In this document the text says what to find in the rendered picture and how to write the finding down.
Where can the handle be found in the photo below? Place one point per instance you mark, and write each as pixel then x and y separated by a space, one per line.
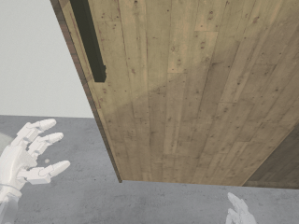
pixel 84 20

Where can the wardrobe door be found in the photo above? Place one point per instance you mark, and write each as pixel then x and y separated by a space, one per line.
pixel 197 91
pixel 282 165

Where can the right robot hand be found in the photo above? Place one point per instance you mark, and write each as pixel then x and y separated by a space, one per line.
pixel 241 215

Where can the left robot forearm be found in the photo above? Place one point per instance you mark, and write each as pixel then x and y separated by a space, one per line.
pixel 9 198

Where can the left robot hand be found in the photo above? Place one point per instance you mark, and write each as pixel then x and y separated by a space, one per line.
pixel 14 157

